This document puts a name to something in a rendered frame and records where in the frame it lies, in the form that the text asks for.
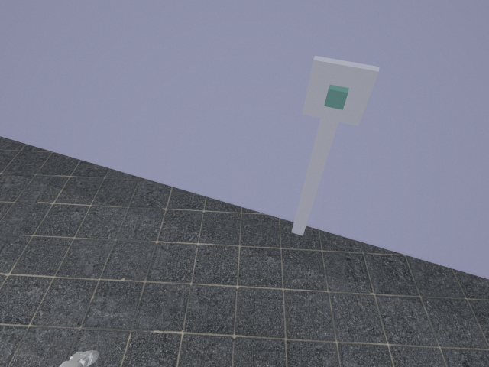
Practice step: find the button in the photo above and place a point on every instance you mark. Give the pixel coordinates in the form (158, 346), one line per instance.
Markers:
(336, 97)

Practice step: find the panel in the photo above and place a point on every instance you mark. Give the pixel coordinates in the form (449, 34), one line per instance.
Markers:
(360, 79)

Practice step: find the left robot hand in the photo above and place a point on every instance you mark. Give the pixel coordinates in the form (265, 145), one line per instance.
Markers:
(81, 359)

